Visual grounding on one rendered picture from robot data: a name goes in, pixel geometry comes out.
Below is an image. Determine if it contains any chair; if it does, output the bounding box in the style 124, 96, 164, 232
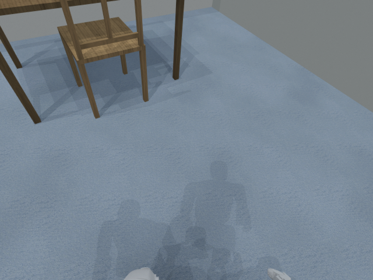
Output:
57, 0, 149, 119

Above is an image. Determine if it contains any right robot hand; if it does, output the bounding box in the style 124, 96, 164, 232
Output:
268, 268, 291, 280

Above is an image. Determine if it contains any table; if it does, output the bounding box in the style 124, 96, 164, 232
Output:
0, 0, 184, 124

